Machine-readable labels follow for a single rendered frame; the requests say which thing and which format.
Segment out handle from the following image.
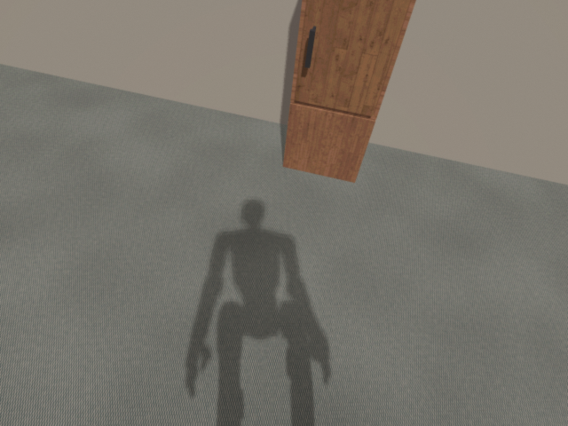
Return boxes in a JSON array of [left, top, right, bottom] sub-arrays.
[[304, 26, 316, 68]]

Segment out cupboard door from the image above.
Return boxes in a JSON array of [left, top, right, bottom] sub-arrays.
[[295, 0, 410, 116]]

